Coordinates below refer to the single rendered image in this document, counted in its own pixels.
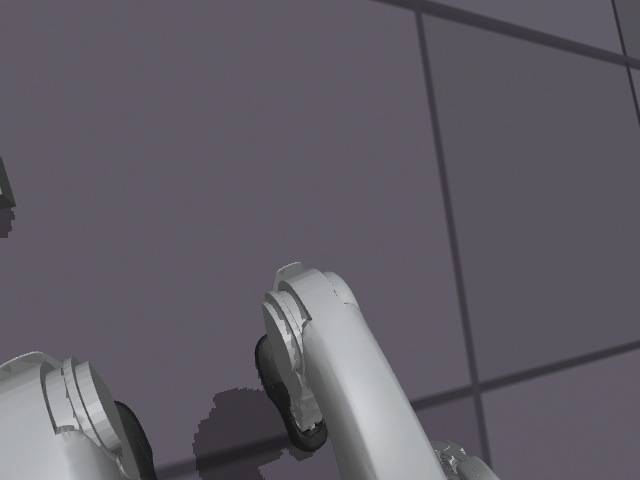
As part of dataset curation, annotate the left robot foot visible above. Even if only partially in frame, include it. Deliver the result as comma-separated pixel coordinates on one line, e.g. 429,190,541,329
114,401,157,480

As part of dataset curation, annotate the right robot foot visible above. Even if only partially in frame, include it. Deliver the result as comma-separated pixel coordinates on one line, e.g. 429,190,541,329
255,334,327,452

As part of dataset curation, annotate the right robot hand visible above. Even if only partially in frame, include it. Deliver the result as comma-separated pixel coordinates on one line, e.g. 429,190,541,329
429,440,500,480

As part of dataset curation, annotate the carton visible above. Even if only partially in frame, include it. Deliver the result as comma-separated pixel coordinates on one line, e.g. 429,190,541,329
0,157,16,210

